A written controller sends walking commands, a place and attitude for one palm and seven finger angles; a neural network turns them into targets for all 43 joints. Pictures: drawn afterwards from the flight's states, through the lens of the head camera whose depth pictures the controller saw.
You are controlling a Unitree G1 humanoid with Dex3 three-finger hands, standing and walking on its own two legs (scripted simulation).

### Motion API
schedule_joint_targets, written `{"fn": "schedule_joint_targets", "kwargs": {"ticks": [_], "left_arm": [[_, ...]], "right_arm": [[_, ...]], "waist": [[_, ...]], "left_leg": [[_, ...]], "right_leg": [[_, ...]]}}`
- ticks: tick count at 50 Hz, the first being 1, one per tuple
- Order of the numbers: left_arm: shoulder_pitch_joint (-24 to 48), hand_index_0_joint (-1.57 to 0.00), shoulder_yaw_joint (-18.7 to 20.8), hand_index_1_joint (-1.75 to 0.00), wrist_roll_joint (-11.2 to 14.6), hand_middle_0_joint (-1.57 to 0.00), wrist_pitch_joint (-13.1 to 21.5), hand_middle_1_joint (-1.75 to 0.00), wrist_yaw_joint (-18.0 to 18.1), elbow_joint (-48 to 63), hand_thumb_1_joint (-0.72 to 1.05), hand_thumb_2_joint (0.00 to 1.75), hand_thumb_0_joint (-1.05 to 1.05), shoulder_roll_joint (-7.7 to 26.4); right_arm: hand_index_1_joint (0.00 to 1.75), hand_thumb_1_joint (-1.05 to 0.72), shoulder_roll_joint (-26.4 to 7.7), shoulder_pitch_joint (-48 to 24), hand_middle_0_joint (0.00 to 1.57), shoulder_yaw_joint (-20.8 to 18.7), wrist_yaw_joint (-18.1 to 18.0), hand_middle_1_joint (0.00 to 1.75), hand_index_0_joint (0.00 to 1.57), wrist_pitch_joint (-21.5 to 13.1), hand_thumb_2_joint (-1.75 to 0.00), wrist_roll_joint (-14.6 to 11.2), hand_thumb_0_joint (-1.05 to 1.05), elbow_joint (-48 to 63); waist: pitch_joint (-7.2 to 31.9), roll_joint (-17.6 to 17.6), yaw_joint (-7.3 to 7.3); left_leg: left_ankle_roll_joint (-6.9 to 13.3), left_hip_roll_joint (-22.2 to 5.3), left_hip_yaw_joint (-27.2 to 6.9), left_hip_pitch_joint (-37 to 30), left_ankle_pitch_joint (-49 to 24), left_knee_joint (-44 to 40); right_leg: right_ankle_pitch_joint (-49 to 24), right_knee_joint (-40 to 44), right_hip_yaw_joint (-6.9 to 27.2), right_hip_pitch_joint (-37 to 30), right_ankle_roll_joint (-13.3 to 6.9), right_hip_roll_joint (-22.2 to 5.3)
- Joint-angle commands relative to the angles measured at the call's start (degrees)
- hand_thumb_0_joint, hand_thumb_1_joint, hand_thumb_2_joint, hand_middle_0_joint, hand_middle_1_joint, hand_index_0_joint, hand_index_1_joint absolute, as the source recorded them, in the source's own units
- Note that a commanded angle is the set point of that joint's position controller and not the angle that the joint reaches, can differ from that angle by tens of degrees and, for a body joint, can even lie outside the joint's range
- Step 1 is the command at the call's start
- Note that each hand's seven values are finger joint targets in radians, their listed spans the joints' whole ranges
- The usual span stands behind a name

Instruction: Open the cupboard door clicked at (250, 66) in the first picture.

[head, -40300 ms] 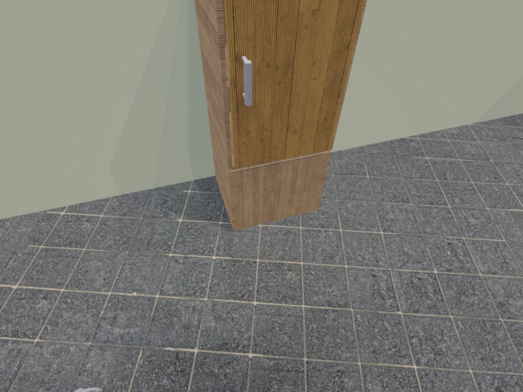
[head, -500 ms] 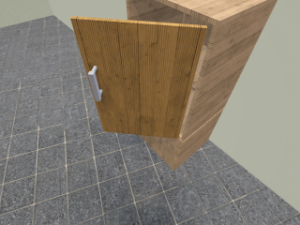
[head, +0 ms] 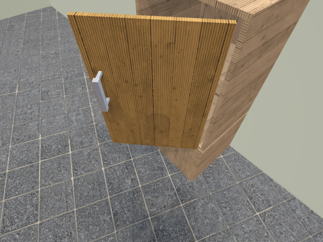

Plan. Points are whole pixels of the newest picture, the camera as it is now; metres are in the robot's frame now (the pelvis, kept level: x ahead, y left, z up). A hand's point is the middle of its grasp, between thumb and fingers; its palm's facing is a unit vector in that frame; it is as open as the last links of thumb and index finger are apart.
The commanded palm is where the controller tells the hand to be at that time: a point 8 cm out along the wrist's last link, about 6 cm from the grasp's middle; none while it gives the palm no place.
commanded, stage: come to a stop and stand still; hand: left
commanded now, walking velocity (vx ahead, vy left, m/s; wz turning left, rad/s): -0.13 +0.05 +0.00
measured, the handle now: (102, 92) +0.54 +0.22 +0.02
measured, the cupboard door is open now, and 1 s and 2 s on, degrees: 43 43 43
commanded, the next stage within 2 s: look again from close up in 0.76 s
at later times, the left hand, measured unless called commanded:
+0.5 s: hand out of the picture +0.00 +0.20 -0.16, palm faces +0.01 -0.97 -0.25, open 7.3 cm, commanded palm none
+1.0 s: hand out of the picture +0.00 +0.25 -0.15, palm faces -0.02 -0.95 -0.33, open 7.4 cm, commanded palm none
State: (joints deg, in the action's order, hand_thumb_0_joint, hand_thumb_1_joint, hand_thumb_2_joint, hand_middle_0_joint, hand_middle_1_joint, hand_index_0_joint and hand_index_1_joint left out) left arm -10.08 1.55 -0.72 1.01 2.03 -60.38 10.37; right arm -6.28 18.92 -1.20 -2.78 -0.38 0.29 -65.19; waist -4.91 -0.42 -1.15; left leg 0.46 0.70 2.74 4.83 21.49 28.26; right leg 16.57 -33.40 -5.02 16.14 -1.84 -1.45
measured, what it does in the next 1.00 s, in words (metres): shifts its weight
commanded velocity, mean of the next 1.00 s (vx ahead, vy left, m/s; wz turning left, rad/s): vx -0.01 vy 0.00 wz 0.00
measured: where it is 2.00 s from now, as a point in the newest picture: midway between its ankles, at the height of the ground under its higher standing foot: outside the picture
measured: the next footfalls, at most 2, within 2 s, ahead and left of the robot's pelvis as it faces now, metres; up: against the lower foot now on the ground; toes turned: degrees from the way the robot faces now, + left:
none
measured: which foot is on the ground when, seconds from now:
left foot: down 0.00-1.00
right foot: down 0.00-1.00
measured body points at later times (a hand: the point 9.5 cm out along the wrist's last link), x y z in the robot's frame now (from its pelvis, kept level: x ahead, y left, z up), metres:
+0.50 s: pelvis -0.06 +0.00 +0.00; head -0.06 +0.00 +0.45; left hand +0.00 +0.25 -0.14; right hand +0.01 -0.26 -0.14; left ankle -0.08 +0.11 -0.73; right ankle +0.01 -0.10 -0.73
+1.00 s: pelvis -0.06 +0.01 +0.01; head -0.06 +0.00 +0.46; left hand +0.00 +0.29 -0.13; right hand -0.03 -0.29 -0.13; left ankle -0.08 +0.11 -0.73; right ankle +0.01 -0.10 -0.73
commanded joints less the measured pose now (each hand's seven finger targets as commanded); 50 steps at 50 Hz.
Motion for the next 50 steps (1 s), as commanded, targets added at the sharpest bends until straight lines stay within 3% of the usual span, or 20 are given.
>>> {"fn": "schedule_joint_targets", "kwargs": {"ticks": [1,3,5,9,10,11,12,13,15,16,17,21,24,28,33,39,43,50], "left_arm": [[-4.06,-0.2,1.15,-0.3,0.4,-0.2,-0.39,-0.3,0.92,1.45,0.9,0.9,0.0,4.94],[-3.32,-0.2,1.39,-0.3,0.24,-0.2,-0.8,-0.3,0.94,2.19,0.9,0.9,0.0,4.68],[-2.82,-0.2,1.47,-0.3,-0.05,-0.2,-1.05,-0.3,0.95,2.62,0.9,0.9,0.0,4.51],[-2.84,-0.2,1.15,-0.3,-0.28,-0.2,-1.11,-0.3,0.61,2.69,0.9,0.9,0.0,4.51],[-5.57,-0.2,-0.14,-0.3,-0.63,-0.2,-1.08,-0.3,1.2,5.62,0.9,0.9,0.0,10.99],[-7.79,-0.2,0.71,-0.3,-0.34,-0.2,-0.99,-0.3,1.1,7.04,0.9,0.9,0.0,7.5],[-6.68,-0.2,0.57,-0.3,-0.22,-0.2,-0.82,-0.3,1.09,7.94,0.9,0.9,0.0,7.63],[-6.38,-0.2,0.8,-0.3,-0.09,-0.2,-0.61,-0.3,1.11,8.94,0.9,0.9,0.0,7.7],[-4.89,-0.2,0.46,-0.3,-0.23,-0.2,-0.5,-0.3,0.9,9.96,0.9,0.9,0.0,8.21],[-3.91,-0.2,0.84,-0.3,-0.31,-0.2,-0.45,-0.3,0.74,10.21,0.9,0.9,0.0,9.14],[-2.49,-0.2,1.23,-0.3,-0.37,-0.2,-0.27,-0.3,0.57,10.71,0.9,0.9,0.0,10.45],[-1.14,-0.2,1.83,-0.3,-0.34,-0.2,0.0,-0.3,0.04,11.01,0.9,0.9,0.0,11.86],[-1.76,-0.2,1.96,-0.3,-0.24,-0.2,0.2,-0.3,-0.39,9.88,0.9,0.9,0.0,12.45],[-1.82,-0.2,2.05,-0.3,-0.31,-0.2,0.46,-0.3,-0.83,8.3,0.9,0.9,0.0,14.12],[-0.98,-0.2,2.07,-0.3,-0.3,-0.2,0.57,-0.3,-1.07,6.93,0.9,0.9,0.0,15.96],[0.21,-0.2,1.83,-0.3,-0.13,-0.2,0.84,-0.3,-1.19,5.34,0.9,0.9,0.0,17.9],[0.84,-0.2,1.35,-0.3,0.02,-0.2,0.98,-0.3,-1.15,4.12,0.9,0.9,0.0,18.1],[2.04,-0.2,0.78,-0.3,0.08,-0.2,1.17,-0.3,-0.92,2.56,0.9,0.9,0.0,17.9]], "right_arm": [[0.3,-0.9,-4.63,5.34,0.2,-1.09,-0.5,0.3,0.2,-0.65,-0.9,0.31,0.0,1.05],[0.3,-0.9,-6.09,3.43,0.2,-1.44,-0.66,0.3,0.2,-0.59,-0.9,0.56,0.0,1.86],[0.3,-0.9,-6.34,2.04,0.2,-1.65,-0.61,0.3,0.2,-0.41,-0.9,0.67,0.0,2.74],[0.3,-0.9,-6.38,-0.18,0.2,-1.54,-0.21,0.3,0.2,-0.13,-0.9,0.65,0.0,3.95],[0.3,-0.9,-11.86,-2.75,0.2,-1.19,0.31,0.3,0.2,0.17,-0.9,1.07,0.0,9.49],[0.3,-0.9,-11.37,-3.13,0.2,-2.14,0.66,0.3,0.2,-1.11,-0.9,0.88,0.0,11.01],[0.3,-0.9,-10.42,-2.73,0.2,-2.29,0.68,0.3,0.2,-0.99,-0.9,0.91,0.0,11.56],[0.3,-0.9,-9.36,-2.44,0.2,-2.27,0.63,0.3,0.2,-0.59,-0.9,0.86,0.0,12.14],[0.3,-0.9,-8.15,-2.85,0.2,-1.65,1.08,0.3,0.2,0.42,-0.9,1.07,0.0,13.26],[0.3,-0.9,-9.01,-2.5,0.2,-1.95,1.31,0.3,0.2,0.56,-0.9,1.11,0.0,13.39],[0.3,-0.9,-10.69,-2.37,0.2,-2.28,1.48,0.3,0.2,0.41,-0.9,1.08,0.0,13.6],[0.3,-0.9,-13.73,-2.08,0.2,-2.65,1.83,0.3,0.2,-0.44,-0.9,1.34,0.0,13.75],[0.3,-0.9,-16.4,-4.61,0.2,-2.78,1.76,0.3,0.2,-1.01,-0.9,1.38,0.0,14.22],[0.3,-0.9,-19.24,-6.18,0.2,-2.91,1.93,0.3,0.2,-1.25,-0.9,1.38,0.0,13.78],[0.3,-0.9,-20.81,-5.84,0.2,-2.66,2.2,0.3,0.2,-1.07,-0.9,1.31,0.0,11.9],[0.3,-0.9,-21.6,-4.73,0.2,-2.22,2.49,0.3,0.2,-1.0,-0.9,1.13,0.0,9.23],[0.3,-0.9,-22.07,-5.47,0.2,-1.78,2.53,0.3,0.2,-1.37,-0.9,1.01,0.0,7.73],[0.3,-0.9,-22.15,-7.2,0.2,-1.23,2.4,0.3,0.2,-1.67,-0.9,0.73,0.0,6.06]], "waist": [[5.81,0.19,1.2],[5.66,3.4,1.64],[5.46,4.32,1.8],[5.14,-0.01,1.7],[2.19,-1.29,1.03],[9.09,-1.96,2.37],[12.89,0.66,1.11],[12.99,0.24,0.63],[6.75,-4.29,-0.04],[3.62,-5.43,-0.57],[0.87,-4.74,-1.02],[1.67,-0.64,-0.73],[1.24,3.41,0.61],[1.01,1.77,1.4],[0.63,0.06,1.07],[2.15,-2.11,0.39],[2.89,0.28,0.62],[3.66,-0.18,0.81]], "left_leg": [[-0.24,-7.26,-3.27,3.02,-32.29,-4.78],[0.5,-8.75,-3.46,1.02,-41.39,-4.11],[1.1,-9.2,-3.34,0.59,-42.62,-3.79],[0.85,-7.74,-3.29,3.63,-22.95,-4.77],[-0.02,-4.81,-4.04,8.35,-27.94,-5.51],[0.8,-6.12,-3.4,7.71,-24.02,-0.36],[0.79,-4.6,-2.65,6.8,-20.61,1.49],[0.49,-3.39,-2.13,7.93,-13.61,2.56],[0.62,-1.67,-1.66,9.67,-2.98,3.35],[1.02,-1.7,-2.34,9.64,-2.15,3.79],[1.58,-2.09,-2.96,9.42,-3.02,3.33],[3.27,-3.82,-5.06,10.5,-0.8,-2.26],[3.9,-5.95,-7.36,14.5,1.59,-7.51],[3.91,-6.54,-8.24,16.55,5.15,-10.42],[3.65,-6.1,-8.33,16.23,6.89,-10.9],[3.16,-5.13,-7.33,13.45,3.74,-8.85],[3.03,-6.17,-8.1,13.12,1.57,-10.67],[2.55,-7.15,-8.0,11.14,-4.6,-12.07]], "right_leg": [[-38.23,0.54,7.16,-8.72,-2.58,-8.44],[-31.23,-0.34,6.31,-6.42,-1.38,-6.47],[-27.01,0.05,6.17,-5.48,-1.02,-5.58],[-22.92,4.44,8.85,-5.65,-1.44,-6.72],[-22.1,1.89,7.0,-8.83,-0.35,-2.9],[-20.77,0.82,8.69,-8.82,-0.84,-5.34],[-25.01,1.26,11.24,-10.35,-2.49,-7.48],[-22.93,3.14,13.39,-9.92,-3.64,-9.0],[-5.94,10.07,16.82,-3.08,-4.62,-10.12],[4.46,13.23,17.66,1.52,-4.49,-9.91],[8.65,14.42,17.5,5.09,-4.32,-9.28],[8.42,12.77,13.01,3.69,-2.45,-5.8],[3.8,10.16,9.6,-0.44,-1.35,-4.0],[3.02,10.56,8.98,-3.65,-0.94,-4.12],[6.69,13.02,10.49,-3.15,-0.85,-5.17],[9.83,16.0,12.93,-2.36,-1.11,-7.01],[5.04,14.79,11.86,-4.46,-0.95,-6.85],[-3.98,13.89,10.2,-7.46,-0.81,-6.93]]}}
